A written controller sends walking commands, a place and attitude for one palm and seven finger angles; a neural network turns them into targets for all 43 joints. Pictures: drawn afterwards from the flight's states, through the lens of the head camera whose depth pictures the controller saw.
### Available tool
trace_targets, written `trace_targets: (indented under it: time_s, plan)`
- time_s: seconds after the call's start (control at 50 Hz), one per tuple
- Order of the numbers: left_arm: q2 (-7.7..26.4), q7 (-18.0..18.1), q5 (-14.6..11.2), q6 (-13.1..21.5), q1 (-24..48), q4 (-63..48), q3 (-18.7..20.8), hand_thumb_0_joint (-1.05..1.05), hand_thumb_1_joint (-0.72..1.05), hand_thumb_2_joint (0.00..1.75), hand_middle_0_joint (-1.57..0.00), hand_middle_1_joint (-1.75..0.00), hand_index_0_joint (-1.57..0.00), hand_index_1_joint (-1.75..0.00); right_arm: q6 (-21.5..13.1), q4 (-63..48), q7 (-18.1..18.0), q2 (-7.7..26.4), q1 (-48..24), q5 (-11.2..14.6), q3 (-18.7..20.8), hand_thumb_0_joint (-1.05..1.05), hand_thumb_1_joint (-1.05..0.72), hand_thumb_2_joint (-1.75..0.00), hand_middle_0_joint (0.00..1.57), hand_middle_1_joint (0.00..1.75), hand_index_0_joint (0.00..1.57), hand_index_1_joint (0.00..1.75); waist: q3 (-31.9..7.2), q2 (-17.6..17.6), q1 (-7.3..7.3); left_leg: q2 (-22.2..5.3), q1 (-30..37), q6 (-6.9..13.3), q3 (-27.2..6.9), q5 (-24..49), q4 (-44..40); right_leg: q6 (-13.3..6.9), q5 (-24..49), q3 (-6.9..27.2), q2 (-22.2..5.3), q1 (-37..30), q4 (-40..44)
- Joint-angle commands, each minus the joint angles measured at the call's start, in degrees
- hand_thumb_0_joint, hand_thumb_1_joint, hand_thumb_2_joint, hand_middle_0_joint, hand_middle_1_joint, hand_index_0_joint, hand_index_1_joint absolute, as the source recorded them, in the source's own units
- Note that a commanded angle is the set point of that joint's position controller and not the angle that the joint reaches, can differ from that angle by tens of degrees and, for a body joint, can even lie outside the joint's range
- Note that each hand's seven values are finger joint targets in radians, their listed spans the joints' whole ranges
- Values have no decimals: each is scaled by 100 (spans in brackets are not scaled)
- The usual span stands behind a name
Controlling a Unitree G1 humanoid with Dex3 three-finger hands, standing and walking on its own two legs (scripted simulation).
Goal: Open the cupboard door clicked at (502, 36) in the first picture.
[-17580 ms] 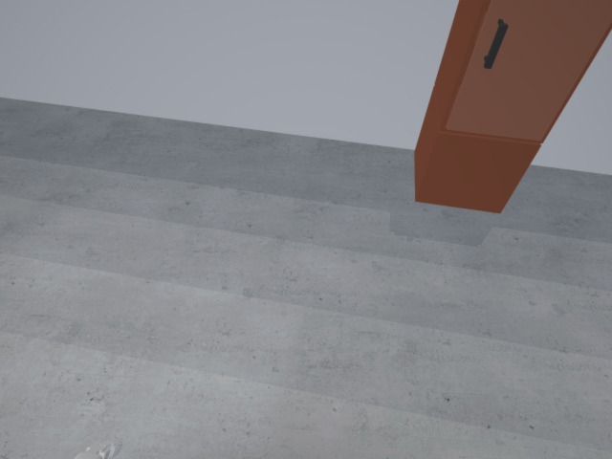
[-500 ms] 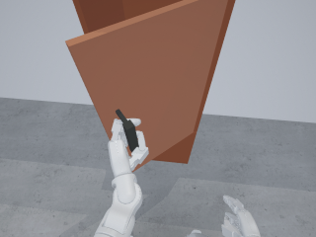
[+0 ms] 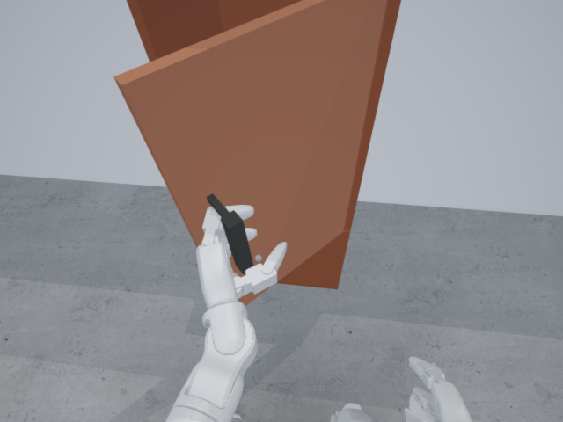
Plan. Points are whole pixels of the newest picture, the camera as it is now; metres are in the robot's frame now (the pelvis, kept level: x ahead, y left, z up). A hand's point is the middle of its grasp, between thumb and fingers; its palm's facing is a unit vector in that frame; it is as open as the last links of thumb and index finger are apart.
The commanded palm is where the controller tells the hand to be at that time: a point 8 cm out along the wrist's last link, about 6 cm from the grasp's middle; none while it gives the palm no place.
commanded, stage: open thumb and fingers to let go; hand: left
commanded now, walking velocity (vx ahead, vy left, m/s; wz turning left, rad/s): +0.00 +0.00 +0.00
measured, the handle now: (230, 235) +0.37 +0.09 +0.05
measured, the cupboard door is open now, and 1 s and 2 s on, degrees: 46 51 51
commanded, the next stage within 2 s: slide the hand sideways off the handle in 0.48 s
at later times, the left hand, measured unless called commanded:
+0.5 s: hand (257, 262) +0.32 +0.05 +0.06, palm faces +0.27 -0.96 -0.03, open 15.5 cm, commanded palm +0.27 +0.09 +0.05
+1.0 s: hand (255, 293) +0.27 +0.05 +0.06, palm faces -0.18 -0.98 +0.00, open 16.4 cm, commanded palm +0.25 +0.11 +0.05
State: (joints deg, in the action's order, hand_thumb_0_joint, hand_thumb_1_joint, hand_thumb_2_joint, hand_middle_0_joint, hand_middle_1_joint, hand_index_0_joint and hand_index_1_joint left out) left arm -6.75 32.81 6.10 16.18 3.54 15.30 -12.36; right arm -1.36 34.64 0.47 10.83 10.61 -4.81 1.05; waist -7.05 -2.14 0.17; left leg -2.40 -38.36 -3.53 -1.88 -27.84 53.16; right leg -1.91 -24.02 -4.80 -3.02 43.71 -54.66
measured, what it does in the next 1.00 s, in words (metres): stands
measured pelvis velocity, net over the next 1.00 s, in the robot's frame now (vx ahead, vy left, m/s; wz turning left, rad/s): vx -0.01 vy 0.03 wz -0.02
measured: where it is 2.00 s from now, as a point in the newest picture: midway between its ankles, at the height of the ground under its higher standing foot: outside the picture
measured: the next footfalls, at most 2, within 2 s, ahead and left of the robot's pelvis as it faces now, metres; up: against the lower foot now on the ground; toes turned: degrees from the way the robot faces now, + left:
none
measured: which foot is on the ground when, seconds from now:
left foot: down 0.00-1.00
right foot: down 0.00-1.00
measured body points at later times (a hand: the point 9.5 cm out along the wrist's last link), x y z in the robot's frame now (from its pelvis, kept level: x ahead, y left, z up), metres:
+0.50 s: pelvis -0.02 +0.01 +0.00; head +0.04 +0.00 +0.44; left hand +0.30 +0.10 +0.06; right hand +0.15 -0.20 -0.11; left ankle -0.02 +0.16 -0.68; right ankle +0.03 -0.10 -0.68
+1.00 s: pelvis -0.01 +0.03 -0.01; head +0.04 +0.01 +0.44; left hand +0.28 +0.10 +0.06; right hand +0.15 -0.20 -0.10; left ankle -0.02 +0.16 -0.68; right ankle +0.03 -0.10 -0.68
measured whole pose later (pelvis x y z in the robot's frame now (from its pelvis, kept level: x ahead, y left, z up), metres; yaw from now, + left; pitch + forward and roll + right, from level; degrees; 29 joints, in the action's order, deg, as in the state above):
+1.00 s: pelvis -0.01 +0.03 -0.01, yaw -1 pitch +12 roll +1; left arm -0.5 5.3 0.4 17.6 -2.1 8.0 -13.7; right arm -4.2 28.2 0.6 12.0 14.3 -1.3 -0.6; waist -5.8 -1.3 0.7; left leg -0.8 -39.3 -1.2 0.8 -28.4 56.0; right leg 0.4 -23.1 -1.7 -4.3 45.0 -56.5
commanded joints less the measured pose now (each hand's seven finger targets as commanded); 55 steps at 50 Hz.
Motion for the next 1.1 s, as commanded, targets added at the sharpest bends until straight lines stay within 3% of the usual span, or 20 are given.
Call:
trace_targets:
  time_s: [0.0, 0.04, 0.08, 0.34, 0.44, 0.56, 0.58, 0.6, 0.62, 0.66, 0.68, 0.7, 0.72, 0.76, 0.78, 0.8, 0.9, 0.92, 1.0, 1.08]
  plan:
    - [-396, 30, 130, 417, 1306, -1186, 14, 0, -36, 36, -31, -122, -31, -122, -287, -863, -37, 442, -362, 20, 126, 0, -90, -90, 20, 30, 20, 30, -1651, 782, 48, 424, 7, 350, 288, 1220, -459, 64, 1380, 456, 69, -1846, 1048]
    - [-449, 59, 122, 440, 1288, -1093, 21, 0, -50, 30, -30, -120, -30, -120, -303, -824, -36, 429, -337, 10, 134, 0, -90, -90, 20, 30, 20, 30, -1593, 853, 74, 416, 5, 353, 310, 1161, -460, 78, 1290, 457, 69, -1799, 1074]
    - [-494, 78, 141, 463, 1429, -1101, -45, 0, -50, 30, -30, -120, -30, -120, -318, -816, -28, 441, -328, 4, 130, 0, -90, -90, 20, 30, 20, 30, -1619, 838, 109, 414, 4, 357, 312, 1117, -460, 75, 1197, 459, 72, -1751, 1080]
    - [-590, 210, 148, 450, 1591, -867, -61, 0, -50, 30, -19, -55, -19, -55, -353, -823, -11, 459, -374, -17, 119, 0, -90, -90, 20, 30, 20, 30, -1547, 820, 75, 386, 35, 353, 294, 1015, -545, 34, 951, 272, 149, -1561, 984]
    - [-731, 245, 227, 458, 1799, -963, -238, 0, -50, 30, -15, -30, -15, -30, -355, -820, 20, 451, -380, -25, 121, 0, -90, -90, 20, 30, 20, 30, -1579, 575, 115, 358, 135, 339, 257, 1106, -531, 1, 1016, 176, 179, -1394, 850]
    - [-736, 312, 144, 359, 1592, -1068, -179, 0, -50, 30, -15, -30, -15, -30, -318, -860, 43, 423, -403, -9, 100, 0, -90, -90, 20, 30, 20, 30, -1685, 662, 28, 373, 130, 320, 249, 1233, -555, -15, 1168, 151, 197, -1561, 828]
    - [-181, -958, 855, 516, 1404, -1017, -1398, 0, -50, 30, -15, -30, -15, -30, -301, -689, 34, 639, -43, 6, 108, 0, -90, -90, 20, 30, 20, 30, -1323, 1025, 530, 326, 264, 455, 270, 1235, -423, -13, 1588, 290, 167, -1300, 760]
    - [236, -1654, 604, 754, 1813, -1459, -957, 0, -50, 30, -15, -30, -15, -30, -315, -930, -3, 672, 10, 71, 155, 0, -90, -90, 20, 30, 20, 30, -1761, 669, 390, 365, 244, 493, 262, 1412, -373, -49, 1907, 346, 105, -1461, 627]
    - [378, -2174, 491, 905, 1866, -1622, -951, 0, -50, 30, -15, -30, -15, -30, -371, -976, -37, 639, -4, 99, 133, 0, -90, -90, 20, 30, 20, 30, -1870, 375, 314, 385, 298, 492, 278, 1402, -343, -46, 1957, 382, 73, -1548, 541]
    - [447, -3072, 18, 951, 1796, -1639, -941, 0, -50, 30, -15, -30, -15, -30, -482, -1121, -95, 658, 19, 242, 86, 0, -90, -90, 20, 30, 20, 30, -1648, 345, 372, 404, 294, 506, 245, 1141, -378, -23, 1686, 380, 82, -1460, 597]
    - [424, -3306, -339, 894, 1750, -1689, -782, 0, -50, 30, -15, -30, -15, -30, -527, -1214, -123, 644, -2, 320, 55, 0, -90, -90, 20, 30, 20, 30, -1539, 358, 338, 415, 256, 490, 220, 971, -446, -8, 1432, 360, 98, -1473, 678]
    - [292, -3416, -615, 774, 1618, -1643, -713, 0, -50, 30, -15, -30, -15, -30, -559, -1285, -143, 652, -52, 400, 23, 0, -90, -90, 20, 30, 20, 30, -1379, 322, 305, 402, 296, 463, 185, 862, -545, -21, 1151, 291, 129, -1383, 728]
    - [138, -3417, -856, 658, 1572, -1496, -643, 0, -50, 30, -15, -30, -15, -30, -595, -1299, -161, 644, -55, 437, 0, 0, -90, -90, 20, 30, 20, 30, -1188, 585, 348, 384, 244, 445, 133, 715, -599, 21, 899, 204, 150, -1254, 770]
    - [264, -3249, -1083, 508, 1490, -1562, -272, 0, -50, 30, -15, -30, -15, -30, -646, -1336, -169, 681, -67, 466, -7, 0, -90, -90, 20, 30, 20, 30, -1185, 736, 223, 404, 153, 411, 110, 589, -671, 45, 582, 185, 150, -1292, 833]
    - [342, -3121, -1070, 473, 1333, -1546, -123, 0, -50, 30, -15, -30, -15, -30, -652, -1337, -160, 695, -43, 459, 2, 0, -90, -90, 20, 30, 20, 30, -1221, 916, 180, 408, 152, 405, 94, 653, -689, 41, 614, 165, 156, -1346, 812]
    - [421, -3003, -999, 484, 1094, -1680, -52, 0, -50, 30, -15, -30, -15, -30, -666, -1411, -130, 707, -74, 447, 14, 0, -90, -90, 20, 30, 20, 30, -1354, 687, 57, 426, 182, 397, 114, 787, -697, 16, 701, 170, 152, -1406, 741]
    - [703, -2708, -525, 542, 301, -1882, 38, 0, -50, 30, -15, -30, -15, -30, -584, -1521, 2, 711, 35, 358, 61, 0, -90, -90, 20, 30, 20, 30, -1445, 739, -37, 399, 68, 395, 190, 1138, -559, -10, 1165, 214, 138, -1452, 535]
    - [614, -2721, -472, 536, 244, -1969, -67, 0, -50, 30, -15, -30, -15, -30, -560, -1558, 24, 677, 18, 355, 55, 0, -90, -90, 20, 30, 20, 30, -1351, 549, -11, 393, 69, 388, 226, 1069, -548, -8, 1127, 225, 129, -1367, 526]
    - [807, -2830, -491, 506, -138, -2444, 19, 0, -50, 30, -15, -30, -15, -30, -503, -1731, 1, 688, -26, 381, 60, 0, -90, -90, 20, 30, 20, 30, -1358, 589, -58, 391, 32, 402, 240, 994, -535, -16, 1063, 248, 151, -1443, 552]
    - [798, -2934, -627, 450, -406, -2828, 13, 0, -50, 30, -15, -30, -15, -30, -502, -1794, -56, 663, -2, 402, 27, 0, -90, -90, 20, 30, 20, 30, -1203, 520, 4, 398, -7, 396, 240, 910, -475, 14, 1027, 244, 154, -1375, 555]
